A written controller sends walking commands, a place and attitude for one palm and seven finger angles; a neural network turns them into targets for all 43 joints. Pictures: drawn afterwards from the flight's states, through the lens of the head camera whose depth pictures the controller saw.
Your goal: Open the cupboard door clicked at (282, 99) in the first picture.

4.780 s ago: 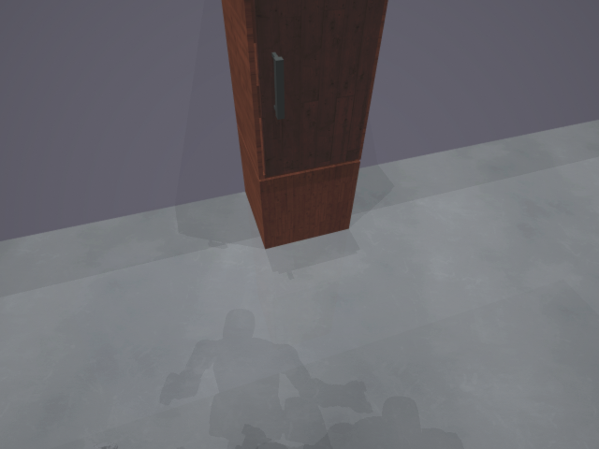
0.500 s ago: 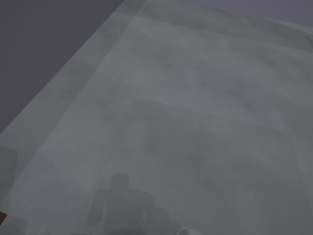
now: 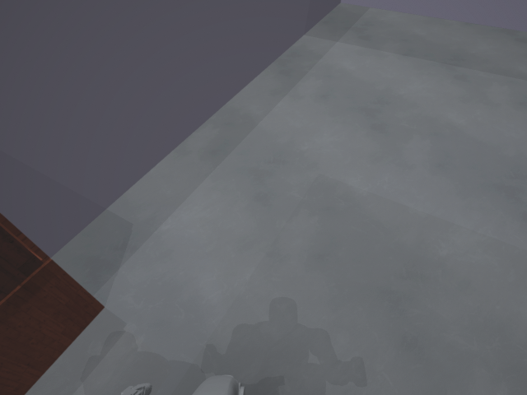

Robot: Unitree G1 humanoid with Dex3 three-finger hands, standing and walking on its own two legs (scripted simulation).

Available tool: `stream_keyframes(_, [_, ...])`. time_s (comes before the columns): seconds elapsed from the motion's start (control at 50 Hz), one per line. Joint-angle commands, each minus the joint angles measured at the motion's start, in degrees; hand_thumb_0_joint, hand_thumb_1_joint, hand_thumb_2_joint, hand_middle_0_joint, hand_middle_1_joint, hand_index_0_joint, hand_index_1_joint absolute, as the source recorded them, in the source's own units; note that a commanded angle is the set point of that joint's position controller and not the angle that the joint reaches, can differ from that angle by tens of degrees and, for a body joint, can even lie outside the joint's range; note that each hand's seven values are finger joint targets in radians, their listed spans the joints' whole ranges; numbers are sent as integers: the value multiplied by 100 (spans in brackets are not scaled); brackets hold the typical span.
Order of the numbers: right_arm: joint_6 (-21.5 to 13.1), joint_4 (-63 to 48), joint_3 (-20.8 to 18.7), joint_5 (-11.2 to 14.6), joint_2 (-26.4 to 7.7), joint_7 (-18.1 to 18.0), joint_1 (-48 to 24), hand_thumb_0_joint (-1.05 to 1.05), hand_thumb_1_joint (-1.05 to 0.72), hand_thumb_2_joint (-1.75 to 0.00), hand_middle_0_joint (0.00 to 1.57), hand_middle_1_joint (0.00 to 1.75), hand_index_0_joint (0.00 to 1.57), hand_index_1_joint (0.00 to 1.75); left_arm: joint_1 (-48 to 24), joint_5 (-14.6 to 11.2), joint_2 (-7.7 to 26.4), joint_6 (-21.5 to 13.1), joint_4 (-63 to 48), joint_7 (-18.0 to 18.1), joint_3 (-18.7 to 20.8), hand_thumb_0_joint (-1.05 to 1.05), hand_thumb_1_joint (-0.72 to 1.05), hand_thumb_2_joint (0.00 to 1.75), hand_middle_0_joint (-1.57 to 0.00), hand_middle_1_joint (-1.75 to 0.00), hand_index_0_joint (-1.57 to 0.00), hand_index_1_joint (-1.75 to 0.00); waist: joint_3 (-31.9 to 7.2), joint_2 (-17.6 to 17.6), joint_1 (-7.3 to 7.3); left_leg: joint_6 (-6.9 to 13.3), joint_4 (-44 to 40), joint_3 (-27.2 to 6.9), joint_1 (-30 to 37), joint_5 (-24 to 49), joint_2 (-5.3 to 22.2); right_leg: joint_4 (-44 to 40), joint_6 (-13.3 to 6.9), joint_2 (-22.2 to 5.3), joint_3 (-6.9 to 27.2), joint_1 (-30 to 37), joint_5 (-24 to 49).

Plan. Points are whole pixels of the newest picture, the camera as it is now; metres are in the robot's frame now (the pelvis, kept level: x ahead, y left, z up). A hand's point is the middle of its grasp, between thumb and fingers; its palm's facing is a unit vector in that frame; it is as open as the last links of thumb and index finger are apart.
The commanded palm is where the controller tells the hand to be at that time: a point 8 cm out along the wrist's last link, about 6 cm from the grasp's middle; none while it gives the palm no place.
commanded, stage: turn to face it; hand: left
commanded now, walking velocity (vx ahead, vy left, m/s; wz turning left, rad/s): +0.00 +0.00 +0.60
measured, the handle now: out of the picture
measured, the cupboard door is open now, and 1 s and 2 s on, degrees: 0 0 0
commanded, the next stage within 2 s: take the last steps up to it in 1.60 s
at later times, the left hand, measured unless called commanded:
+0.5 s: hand out of the picture -0.02 +0.27 -0.16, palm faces +0.35 -0.90 -0.27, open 7.4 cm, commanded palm none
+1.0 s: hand out of the picture -0.06 +0.20 -0.16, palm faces +0.59 -0.77 -0.25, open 7.4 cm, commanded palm none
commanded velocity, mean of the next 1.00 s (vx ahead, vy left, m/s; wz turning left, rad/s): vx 0.00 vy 0.00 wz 0.60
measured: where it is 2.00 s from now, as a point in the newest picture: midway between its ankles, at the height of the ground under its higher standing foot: outside the picture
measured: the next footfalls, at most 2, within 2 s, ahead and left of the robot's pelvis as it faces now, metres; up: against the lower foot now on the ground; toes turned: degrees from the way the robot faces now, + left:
left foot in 0.28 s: +0.01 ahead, +0.15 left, +0.00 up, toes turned +17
right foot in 0.68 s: +0.09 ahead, -0.09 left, +0.00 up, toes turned +21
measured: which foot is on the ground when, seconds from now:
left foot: up 0.00-0.26, down 0.28-0.68, up 0.70-1.00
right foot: down 0.00-0.28, up 0.30-0.66, down 0.68-1.00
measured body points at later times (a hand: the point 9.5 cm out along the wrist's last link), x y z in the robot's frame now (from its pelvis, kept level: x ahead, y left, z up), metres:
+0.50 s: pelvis -0.01 +0.03 +0.00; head +0.02 +0.06 +0.45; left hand -0.03 +0.32 -0.14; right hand +0.16 -0.18 -0.13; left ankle -0.03 +0.14 -0.74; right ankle +0.02 -0.12 -0.67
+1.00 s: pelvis -0.01 +0.00 +0.00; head +0.03 +0.01 +0.45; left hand -0.09 +0.24 -0.14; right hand +0.21 -0.18 -0.15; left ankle -0.10 +0.11 -0.69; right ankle +0.05 -0.10 -0.74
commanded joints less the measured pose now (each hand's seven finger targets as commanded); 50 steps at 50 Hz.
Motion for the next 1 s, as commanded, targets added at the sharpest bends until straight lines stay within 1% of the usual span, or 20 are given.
stream_keyframes(0.0, [-77, -430, -51, 59, -270, 74, -208, 0, -90, -90, 20, 30, 20, 30, 19, 35, 1122, -132, -417, 113, 277, 0, 90, 90, -20, -30, -20, -30, 26, -1122, 50, -183, 258, 186, -295, 116, 309, -1277, -508, -1421, 664, 256, 1617])
stream_keyframes(0.14, [-166, -630, 107, 108, -153, 75, -735, 0, -90, -90, 20, 30, 20, 30, 503, 75, 1507, -63, -207, 86, 401, 0, 90, 90, -20, -30, -20, -30, -368, -1434, 412, -109, -1821, 695, 432, -379, 280, -752, -662, -1757, 323, 917, 2723])
stream_keyframes(0.18, [-219, -603, 115, 111, -171, 52, -499, 0, -90, -90, 20, 30, 20, 30, 496, 62, 1551, -32, -160, 73, 436, 0, 90, 90, -20, -30, -20, -30, -567, -1480, 319, -32, -2633, 849, 879, -55, 202, -353, -505, -1732, 120, 971, 2982])
stream_keyframes(0.22, [-290, -479, 27, 86, -488, 46, 58, 0, -90, -90, 20, 30, 20, 30, 444, -26, 1458, 16, -167, 38, 447, 0, 90, 90, -20, -30, -20, -30, -857, -767, -8, 110, -4034, 662, 2254, 1367, 326, 724, -22, -1508, -324, 224, 2309])
stream_keyframes(0.24, [-350, -457, -140, 41, -1182, 9, 398, 0, -90, -90, 20, 30, 20, 30, 478, -67, 1124, 42, -362, -9, 427, 0, 90, 90, -20, -30, -20, -30, -1078, 957, -202, 739, -4225, -1207, 3387, 3146, 1712, 2011, 456, -794, -552, -1365, 94])
stream_keyframes(0.26, [-313, -334, -222, 96, -1550, -22, 808, 0, -90, -90, 20, 30, 20, 30, 81, -27, 885, 55, -620, -13, 292, 0, 90, 90, -20, -30, -20, -30, -1000, 1624, -405, 1442, -4237, -1988, 3378, 4781, 2618, 2947, 611, -421, -143, -2211, -2242])
stream_keyframes(0.28, [-328, -200, -197, 88, -1381, -83, 958, 0, -90, -90, 20, 30, 20, 30, -283, 1, 960, 123, -607, 41, 318, 0, 90, 90, -20, -30, -20, -30, -970, 1156, -514, 1491, -4263, -1889, 2964, 3972, 2435, 3446, 540, -417, 389, -2182, -1945])
stream_keyframes(0.32, [-336, -370, -103, 50, -1050, -164, 264, 0, -90, -90, 20, 30, 20, 30, -356, -34, 944, 105, -468, -5, 371, 0, 90, 90, -20, -30, -20, -30, -483, 945, -231, 1280, -4354, -1414, 2311, 3081, 1854, 3642, 556, -423, 607, -2231, -1104])
stream_keyframes(0.36, [-374, -481, -11, 55, -849, -162, -121, 0, -90, -90, 20, 30, 20, 30, -37, -25, 946, 103, -294, -52, 385, 0, 90, 90, -20, -30, -20, -30, -445, 725, 15, 1058, -4362, -961, 2134, 3146, 1393, 3479, 583, -315, 573, -1926, -597])
stream_keyframes(0.5, [-316, -412, -77, 37, -886, -143, 72, 0, -90, -90, 20, 30, 20, 30, -264, -55, 889, 110, -439, -5, 334, 0, 90, 90, -20, -30, -20, -30, -476, 644, -103, 1249, -4365, -1491, 2120, 2664, 1353, 2160, 594, -14, 620, -1465, -753])
stream_keyframes(0.6, [-266, -491, -128, 51, -884, -121, -165, 0, -90, -90, 20, 30, 20, 30, 212, -95, 899, 4, -450, 32, 316, 0, 90, 90, -20, -30, -20, -30, -638, 731, 153, 1036, -3769, -1767, 1513, 3050, 1036, 243, 481, 338, 484, -52, -90])
stream_keyframes(0.62, [-266, -529, -116, 79, -769, -115, -195, 0, -90, -90, 20, 30, 20, 30, 432, -94, 977, -49, -413, 52, 352, 0, 90, 90, -20, -30, -20, -30, -706, 468, 283, 823, -3452, -1676, 1110, 2650, 833, -583, 444, 209, 542, 582, 433])
stream_keyframes(0.64, [-274, -591, -72, 134, -441, -81, -73, 0, -90, -90, 20, 30, 20, 30, 640, -15, 1396, -114, -409, 98, 430, 0, 90, 90, -20, -30, -20, -30, -844, -660, 372, 427, -2507, -1139, 193, 1273, 298, -1345, 167, -849, 1534, 1449, 453])
stream_keyframes(0.66, [-281, -763, -22, 114, -140, -63, -5, 0, -90, -90, 20, 30, 20, 30, 563, 46, 1846, -116, -472, 117, 479, 0, 90, 90, -20, -30, -20, -30, -722, -2010, 346, 24, -1156, -171, -622, -1052, -435, -1569, -514, -2314, 2824, 1441, 1163])
stream_keyframes(0.68, [-226, -728, -91, 43, -464, -78, -104, 0, -90, -90, 20, 30, 20, 30, 470, -1, 1755, -113, -509, 134, 478, 0, 90, 90, -20, -30, -20, -30, -690, -1824, 360, 79, -236, -467, -445, -1146, -71, -1583, -777, -2411, 2651, 792, 1122])
stream_keyframes(0.7, [-171, -677, -117, 61, -455, -61, -136, 0, -90, -90, 20, 30, 20, 30, 133, -3, 1576, -77, -577, 158, 456, 0, 90, 90, -20, -30, -20, -30, -448, -1564, 195, 80, 328, -429, -398, -887, 44, -1568, -807, -2217, 2422, 403, 878])
stream_keyframes(0.74, [-109, -452, -83, 33, -353, 40, -32, 0, -90, -90, 20, 30, 20, 30, -364, 13, 1206, -91, -656, 119, 309, 0, 90, 90, -20, -30, -20, -30, 53, -953, -55, -18, 794, -177, -292, -81, 222, -1386, -609, -1561, 1279, -96, 905])
stream_keyframes(0.76, [-94, -393, -54, 37, -276, 64, 74, 0, -90, -90, 20, 30, 20, 30, -386, 21, 1148, -109, -653, 110, 282, 0, 90, 90, -20, -30, -20, -30, 49, -1029, -88, -65, 747, -55, -270, 80, 229, -1340, -530, -1422, 940, -66, 1057])
stream_keyframes(0.9, [-109, -533, 58, 85, -148, 93, -505, 0, -90, -90, 20, 30, 20, 30, 306, 62, 1407, -70, -325, 97, 358, 0, 90, 90, -20, -30, -20, -30, -119, -1282, 314, -154, -1113, 508, 170, -287, 307, -1081, -640, -1669, 372, 615, 1960])
stream_keyframes(0.98, [-196, -536, 115, 107, -133, 61, -385, 0, -90, -90, 20, 30, 20, 30, 404, 60, 1550, -22, -244, 74, 434, 0, 90, 90, -20, -30, -20, -30, -430, -1434, 332, -39, -2246, 826, 791, -191, 208, -529, -561, -1754, 114, 783, 2713])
